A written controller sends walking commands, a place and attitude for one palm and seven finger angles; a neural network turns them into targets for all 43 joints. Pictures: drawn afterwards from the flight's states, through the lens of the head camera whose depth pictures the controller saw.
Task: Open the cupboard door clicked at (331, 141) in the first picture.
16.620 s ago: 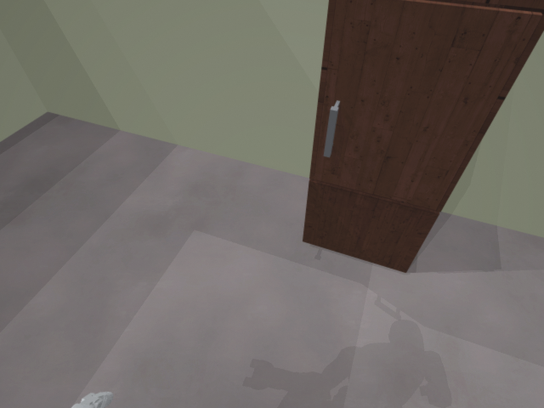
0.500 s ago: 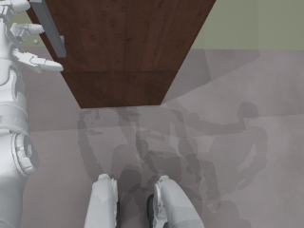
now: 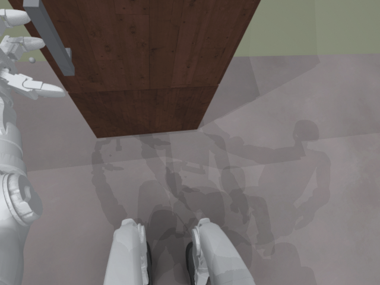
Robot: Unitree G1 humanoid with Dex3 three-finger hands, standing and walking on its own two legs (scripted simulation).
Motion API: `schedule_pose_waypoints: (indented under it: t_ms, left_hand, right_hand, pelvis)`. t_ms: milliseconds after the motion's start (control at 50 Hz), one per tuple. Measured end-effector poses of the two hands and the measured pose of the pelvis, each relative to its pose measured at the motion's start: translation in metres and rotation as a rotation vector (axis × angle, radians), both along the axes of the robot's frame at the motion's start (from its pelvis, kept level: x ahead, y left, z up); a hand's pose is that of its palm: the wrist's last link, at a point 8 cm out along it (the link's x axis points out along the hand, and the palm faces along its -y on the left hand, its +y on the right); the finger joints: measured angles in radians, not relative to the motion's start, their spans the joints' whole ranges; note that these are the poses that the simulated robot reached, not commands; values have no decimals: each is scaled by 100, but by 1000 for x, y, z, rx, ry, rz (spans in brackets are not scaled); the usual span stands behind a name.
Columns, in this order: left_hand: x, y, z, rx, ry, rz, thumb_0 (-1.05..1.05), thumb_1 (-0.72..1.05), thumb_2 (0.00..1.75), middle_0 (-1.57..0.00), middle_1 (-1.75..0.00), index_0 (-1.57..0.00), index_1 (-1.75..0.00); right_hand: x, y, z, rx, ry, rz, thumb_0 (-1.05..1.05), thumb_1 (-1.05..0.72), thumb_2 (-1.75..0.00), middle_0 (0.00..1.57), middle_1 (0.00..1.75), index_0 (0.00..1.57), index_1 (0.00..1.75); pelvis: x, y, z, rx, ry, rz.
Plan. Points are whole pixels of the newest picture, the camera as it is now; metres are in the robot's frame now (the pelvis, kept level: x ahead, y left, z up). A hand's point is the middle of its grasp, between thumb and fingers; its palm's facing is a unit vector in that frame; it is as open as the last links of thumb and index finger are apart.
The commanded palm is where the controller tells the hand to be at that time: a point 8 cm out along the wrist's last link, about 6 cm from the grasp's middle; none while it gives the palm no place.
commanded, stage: move the hooked fingers beside the handle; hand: left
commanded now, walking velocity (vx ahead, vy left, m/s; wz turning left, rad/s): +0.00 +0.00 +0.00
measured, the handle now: (54, 34) +0.58 +0.22 +0.05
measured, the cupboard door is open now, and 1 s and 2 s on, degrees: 0 0 0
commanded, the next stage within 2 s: slide the fingers in behind the handle in 1.20 s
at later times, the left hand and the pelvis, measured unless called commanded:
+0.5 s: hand (12, 62) +0.51 +0.28 +0.05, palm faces +0.12 -0.99 -0.04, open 14.0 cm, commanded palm +0.50 +0.29 +0.04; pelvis -0.01 -0.01 +0.00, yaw +0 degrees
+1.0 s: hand (15, 58) +0.52 +0.27 +0.05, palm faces +0.11 -0.99 -0.04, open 14.0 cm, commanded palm +0.51 +0.30 +0.04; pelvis -0.01 -0.01 -0.01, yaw +0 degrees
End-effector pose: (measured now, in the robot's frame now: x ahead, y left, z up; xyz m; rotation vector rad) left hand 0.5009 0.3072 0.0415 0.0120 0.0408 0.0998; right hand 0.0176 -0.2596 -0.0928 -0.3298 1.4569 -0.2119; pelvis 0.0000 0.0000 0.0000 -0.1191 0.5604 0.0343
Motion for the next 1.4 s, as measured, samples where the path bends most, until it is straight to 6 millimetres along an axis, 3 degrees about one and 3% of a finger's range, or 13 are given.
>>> schedule_pose_waypoints:
  t_ms: [400, 560, 720, 920, 1080, 1400]
  left_hand:
    - [-16, 15, 16, 21, -30, 24, -1, -50, 30, -30, -120, -30, -120]
    - [-18, 18, 14, 33, -19, 5, -1, -50, 30, -30, -120, -30, -120]
    - [-16, 9, 12, 7, -34, 5, -1, -50, 30, -30, -120, -30, -120]
    - [-11, 15, 17, 29, -27, 23, -1, -50, 30, -30, -120, -30, -120]
    - [-7, 16, 10, 24, -3, 1, -1, -50, 30, -30, -120, -30, -120]
    - [0, 17, 7, 22, -13, 9, -1, -50, 30, -30, -120, -30, -120]
  right_hand:
    - [-6, -11, 0, -8, -12, 0, 0, -90, -90, 20, 30, 21, 30]
    - [-5, -21, -2, -33, -24, 16, 0, -90, -90, 20, 30, 21, 30]
    - [-5, -22, -4, -35, -34, 13, 0, -90, -90, 20, 30, 21, 30]
    - [-12, -16, -8, -14, -27, 0, 0, -90, -90, 20, 30, 21, 30]
    - [-17, -15, -8, -18, -2, -4, 0, -90, -90, 20, 30, 21, 30]
    - [-8, -12, -3, -29, 3, 3, 0, -90, -90, 20, 30, 21, 30]
  pelvis:
    - [-6, -7, 0, 9, -16, -4]
    - [-11, -11, -5, 5, -14, 0]
    - [-13, -13, -7, 6, -12, -3]
    - [-13, -13, -8, 8, -9, -9]
    - [-11, -11, -10, 4, 5, -10]
    - [-6, -7, -7, -1, 12, -5]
